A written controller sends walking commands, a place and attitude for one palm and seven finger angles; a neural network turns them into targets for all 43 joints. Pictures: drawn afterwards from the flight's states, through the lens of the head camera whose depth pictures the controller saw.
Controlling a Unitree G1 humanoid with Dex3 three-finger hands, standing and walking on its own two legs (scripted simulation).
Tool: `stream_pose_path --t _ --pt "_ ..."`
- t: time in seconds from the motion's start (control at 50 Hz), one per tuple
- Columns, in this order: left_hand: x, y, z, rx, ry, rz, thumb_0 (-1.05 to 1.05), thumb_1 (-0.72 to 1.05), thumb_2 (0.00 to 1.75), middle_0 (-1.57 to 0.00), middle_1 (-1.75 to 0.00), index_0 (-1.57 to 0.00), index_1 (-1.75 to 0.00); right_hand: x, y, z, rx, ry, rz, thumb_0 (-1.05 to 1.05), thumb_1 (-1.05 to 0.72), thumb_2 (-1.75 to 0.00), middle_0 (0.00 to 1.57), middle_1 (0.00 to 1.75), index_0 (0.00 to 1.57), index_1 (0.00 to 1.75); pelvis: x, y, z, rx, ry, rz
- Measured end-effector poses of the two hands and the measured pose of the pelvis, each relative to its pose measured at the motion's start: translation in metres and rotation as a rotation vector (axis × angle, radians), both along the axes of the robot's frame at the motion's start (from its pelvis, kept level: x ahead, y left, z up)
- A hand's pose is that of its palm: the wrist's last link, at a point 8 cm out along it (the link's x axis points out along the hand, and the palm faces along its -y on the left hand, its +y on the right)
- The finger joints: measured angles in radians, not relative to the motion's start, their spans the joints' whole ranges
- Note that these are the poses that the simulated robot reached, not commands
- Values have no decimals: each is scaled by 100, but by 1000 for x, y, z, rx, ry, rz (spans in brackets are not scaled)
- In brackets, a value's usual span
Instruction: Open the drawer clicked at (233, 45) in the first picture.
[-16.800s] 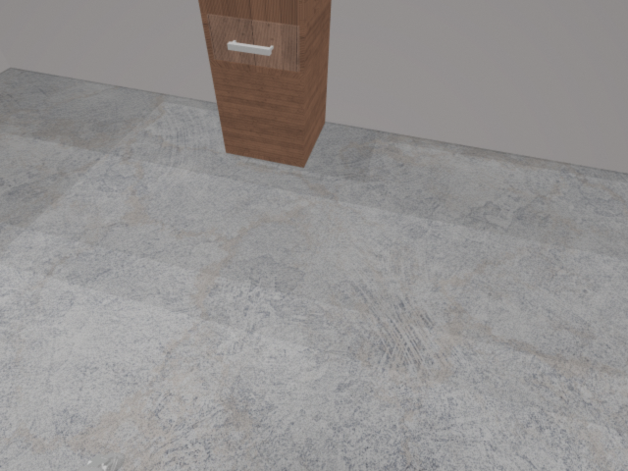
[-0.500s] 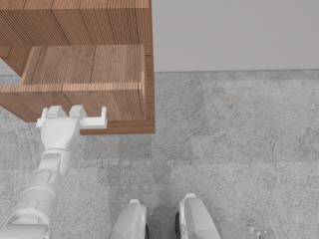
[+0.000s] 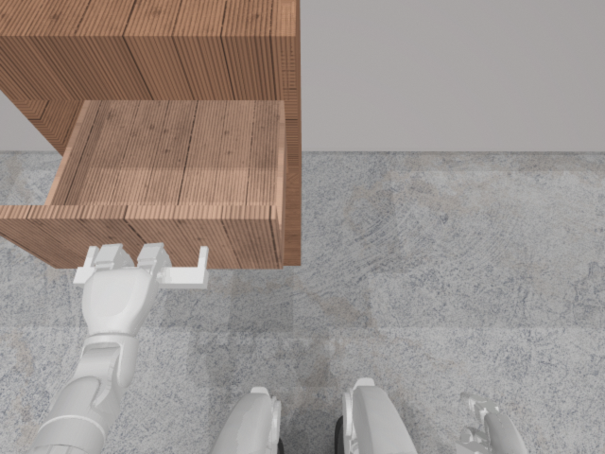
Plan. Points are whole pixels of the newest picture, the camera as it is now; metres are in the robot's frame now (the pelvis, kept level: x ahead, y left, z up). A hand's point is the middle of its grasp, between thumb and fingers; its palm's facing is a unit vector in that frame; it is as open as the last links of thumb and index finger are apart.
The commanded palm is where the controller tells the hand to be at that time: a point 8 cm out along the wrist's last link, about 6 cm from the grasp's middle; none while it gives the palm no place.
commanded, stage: pull the drawer open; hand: left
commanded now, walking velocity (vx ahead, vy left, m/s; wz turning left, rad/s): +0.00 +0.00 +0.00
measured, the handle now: (145, 264) +0.37 +0.25 -0.05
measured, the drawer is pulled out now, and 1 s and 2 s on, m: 0.20 0.30 0.30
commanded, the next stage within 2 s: open the thumb to release the handle in 0.98 s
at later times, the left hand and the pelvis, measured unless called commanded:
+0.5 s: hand (132, 341) +0.26 +0.25 -0.07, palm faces -0.07 -0.03 -1.00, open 5.7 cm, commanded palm +0.23 +0.25 -0.02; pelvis +0.00 -0.01 +0.00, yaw +0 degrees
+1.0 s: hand (125, 376) +0.22 +0.25 -0.07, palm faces -0.10 -0.04 -0.99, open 5.7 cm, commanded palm +0.18 +0.25 -0.02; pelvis +0.01 -0.01 -0.01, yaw +0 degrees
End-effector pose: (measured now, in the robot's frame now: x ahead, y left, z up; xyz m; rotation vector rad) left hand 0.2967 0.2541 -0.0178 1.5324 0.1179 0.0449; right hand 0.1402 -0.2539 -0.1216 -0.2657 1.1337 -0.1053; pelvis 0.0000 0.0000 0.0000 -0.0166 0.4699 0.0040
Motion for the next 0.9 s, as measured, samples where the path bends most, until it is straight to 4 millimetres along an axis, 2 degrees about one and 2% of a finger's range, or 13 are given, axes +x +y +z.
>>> stream_pose_path --t 0.9 --pt "-95 -6 3 -1 49 40 3 68 76 -30 -135 -42 -135 56 9 1 25 -165 85 1 -90 -90 20 30 20 30 5 -11 -10 17 -6 -3"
